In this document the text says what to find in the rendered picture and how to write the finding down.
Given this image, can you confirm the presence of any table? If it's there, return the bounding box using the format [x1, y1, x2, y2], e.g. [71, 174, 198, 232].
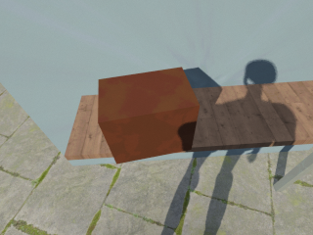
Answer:
[65, 80, 313, 192]

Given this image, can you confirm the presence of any carton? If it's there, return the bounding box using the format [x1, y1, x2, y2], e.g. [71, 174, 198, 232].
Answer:
[98, 67, 200, 165]

